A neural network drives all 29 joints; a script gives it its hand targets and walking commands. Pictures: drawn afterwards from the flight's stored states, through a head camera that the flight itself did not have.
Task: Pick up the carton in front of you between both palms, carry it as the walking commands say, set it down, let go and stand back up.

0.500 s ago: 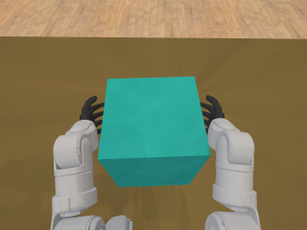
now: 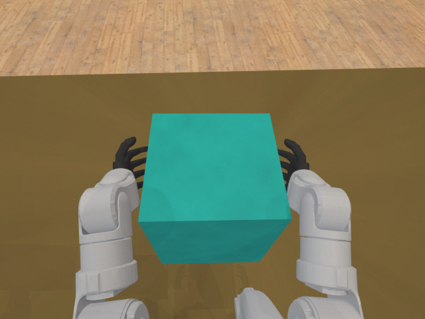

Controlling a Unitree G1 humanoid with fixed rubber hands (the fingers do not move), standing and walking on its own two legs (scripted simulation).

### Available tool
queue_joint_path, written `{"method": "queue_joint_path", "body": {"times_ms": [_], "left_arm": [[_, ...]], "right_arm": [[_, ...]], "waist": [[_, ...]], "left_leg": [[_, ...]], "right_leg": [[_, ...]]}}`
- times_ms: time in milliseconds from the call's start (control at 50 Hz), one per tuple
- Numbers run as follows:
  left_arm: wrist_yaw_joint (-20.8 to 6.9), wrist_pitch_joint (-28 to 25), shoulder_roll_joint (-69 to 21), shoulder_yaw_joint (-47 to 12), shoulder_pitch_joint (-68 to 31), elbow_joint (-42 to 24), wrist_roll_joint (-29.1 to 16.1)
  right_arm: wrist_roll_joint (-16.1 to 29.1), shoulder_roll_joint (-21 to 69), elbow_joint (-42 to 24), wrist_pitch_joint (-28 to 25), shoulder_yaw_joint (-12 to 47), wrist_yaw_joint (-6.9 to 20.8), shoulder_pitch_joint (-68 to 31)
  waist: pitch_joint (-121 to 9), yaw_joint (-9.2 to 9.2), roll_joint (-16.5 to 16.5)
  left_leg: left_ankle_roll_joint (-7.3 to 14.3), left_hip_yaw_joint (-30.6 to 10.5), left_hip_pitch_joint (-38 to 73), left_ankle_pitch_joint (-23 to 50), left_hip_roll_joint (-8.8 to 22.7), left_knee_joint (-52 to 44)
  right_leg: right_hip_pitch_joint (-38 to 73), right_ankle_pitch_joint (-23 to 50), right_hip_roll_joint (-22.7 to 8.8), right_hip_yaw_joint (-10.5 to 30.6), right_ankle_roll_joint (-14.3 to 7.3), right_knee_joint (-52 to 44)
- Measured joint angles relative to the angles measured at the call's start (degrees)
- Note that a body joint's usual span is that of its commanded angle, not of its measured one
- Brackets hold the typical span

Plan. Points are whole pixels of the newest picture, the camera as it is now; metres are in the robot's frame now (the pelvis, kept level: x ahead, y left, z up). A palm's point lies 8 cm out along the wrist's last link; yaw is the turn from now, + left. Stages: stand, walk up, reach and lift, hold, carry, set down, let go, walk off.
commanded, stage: carry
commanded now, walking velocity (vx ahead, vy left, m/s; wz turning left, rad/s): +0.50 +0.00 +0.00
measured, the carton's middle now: (211, 195) +0.34 -0.02 +0.02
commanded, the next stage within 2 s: none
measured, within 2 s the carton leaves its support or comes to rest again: neither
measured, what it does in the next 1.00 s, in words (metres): goes down: right foot 0.06 m lower, then left foot 0.06 m lower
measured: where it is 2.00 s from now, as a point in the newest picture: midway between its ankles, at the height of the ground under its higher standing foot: (198, 146)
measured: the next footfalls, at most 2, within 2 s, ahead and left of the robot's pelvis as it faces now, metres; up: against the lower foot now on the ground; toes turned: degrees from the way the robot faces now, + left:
right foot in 0.26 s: +0.34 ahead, -0.06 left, -0.06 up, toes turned +0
left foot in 0.76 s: +0.67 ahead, +0.04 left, -0.11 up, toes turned +2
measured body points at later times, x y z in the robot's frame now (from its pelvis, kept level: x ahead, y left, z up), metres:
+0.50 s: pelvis +0.33 -0.04 -0.06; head +0.37 -0.04 +0.39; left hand +0.66 +0.15 +0.02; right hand +0.69 -0.15 +0.02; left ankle +0.36 +0.12 -0.72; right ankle +0.30 -0.06 -0.78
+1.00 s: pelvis +0.66 +0.01 -0.11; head +0.69 +0.01 +0.34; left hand +1.01 +0.14 -0.03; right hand +1.00 -0.17 -0.03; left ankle +0.63 +0.03 -0.84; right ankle +0.70 -0.15 -0.78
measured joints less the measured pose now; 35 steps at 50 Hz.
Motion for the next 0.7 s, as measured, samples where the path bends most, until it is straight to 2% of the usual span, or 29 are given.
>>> {"method": "queue_joint_path", "body": {"times_ms": [80,160,200,240,260,300,320,360,460,540,640,700], "left_arm": [[-0.5,-1.8,-0.1,0.1,1.5,-2.3,0.0],[-0.5,-2.1,0.4,-0.2,2.6,-5.3,-0.4],[-0.5,-1.9,0.6,-0.5,2.5,-6.2,-0.3],[-0.5,-1.4,0.7,-1.2,1.7,-5.7,0.1],[-0.5,-1.1,0.6,-1.4,1.1,-5.0,0.4],[-0.3,-0.9,1.0,-1.9,-0.4,-2.8,0.6],[0.0,-0.5,1.3,-2.2,-0.8,-1.7,0.4],[0.5,0.8,1.8,-2.2,-0.1,-0.4,-0.7],[0.6,-0.1,2.1,-1.1,0.9,1.1,-2.9],[0.6,-2.5,2.1,-1.3,-0.1,2.0,-3.9],[0.6,-3.6,2.0,-2.2,-1.0,1.6,-4.2],[0.6,-3.4,2.3,-2.7,-1.7,1.6,-4.3]], "right_arm": [[0.7,0.1,0.0,-2.2,0.6,0.0,-0.4],[1.1,0.0,-0.8,-2.9,1.7,0.0,-1.0],[1.3,-0.5,-1.4,-2.7,2.2,0.0,-1.4],[1.6,-1.4,-1.6,-1.9,2.3,0.0,-1.5],[1.8,-2.0,-1.4,-1.4,2.3,0.0,-1.9],[2.3,-3.5,0.1,-0.7,2.4,0.0,-3.1],[2.2,-3.7,0.6,-0.2,2.4,-0.1,-3.0],[1.4,-2.5,1.0,1.1,1.9,-0.3,-1.8],[-1.6,1.4,-0.1,1.2,-0.5,-0.3,-0.4],[-2.0,1.7,-1.8,-0.7,-0.9,-0.2,0.5],[-1.7,1.0,-4.7,-1.1,-0.7,-0.2,1.4],[-1.7,0.4,-5.4,-0.6,-0.4,-0.1,1.2]], "waist": [[0.2,-0.77,0.0],[-1.0,-1.73,-0.9],[-2.1,-1.97,-1.4],[-3.4,-1.34,-2.3],[-4.3,-0.77,-2.2],[-4.6,1.48,-0.3],[-4.1,2.68,0.0],[-3.6,4.59,-0.9],[-1.6,6.64,-1.8],[-0.9,7.4,-1.9],[-1.8,7.99,-0.8],[-3.3,8.35,-0.2]], "left_leg": [[-0.8,-1.1,5.0,-3.3,-0.1,-2.2],[-1.5,-2.1,10.0,-9.4,-0.8,-1.0],[-1.9,-2.6,11.8,-14.0,-1.3,2.9],[-2.9,-2.2,12.0,-17.9,-2.1,12.1],[-3.8,-1.6,10.5,-18.3,-1.8,19.3],[-5.7,-3.7,4.2,-22.3,-0.5,35.2],[-5.9,-5.1,0.6,-23.0,0.0,41.6],[-5.8,-6.6,-6.0,-21.0,1.1,47.0],[-6.9,-8.4,-17.1,-13.4,5.9,34.8],[-7.0,-8.0,-21.6,-3.0,7.4,23.6],[-6.1,-5.1,-19.2,11.4,5.5,5.9],[-4.4,-2.3,-14.4,19.7,2.9,-4.3]], "right_leg": [[-2.6,12.2,0.0,-0.6,-0.6,-12.6],[1.0,25.4,2.5,-3.6,-1.6,-28.2],[4.6,30.6,4.1,-5.4,-2.6,-34.6],[10.0,34.4,4.9,-7.2,-3.3,-39.5],[11.7,32.8,5.1,-7.2,-3.7,-38.1],[10.5,16.6,7.3,-7.2,-8.2,-30.0],[9.7,13.8,7.8,-7.5,-8.8,-26.7],[10.5,13.0,7.8,-7.6,-7.9,-24.5],[16.1,9.5,7.6,-7.3,-7.3,-26.6],[20.8,6.8,7.5,-6.4,-6.8,-29.1],[27.7,1.4,8.1,-4.8,-5.9,-30.7],[30.9,-4.6,8.8,-4.1,-5.4,-26.4]]}}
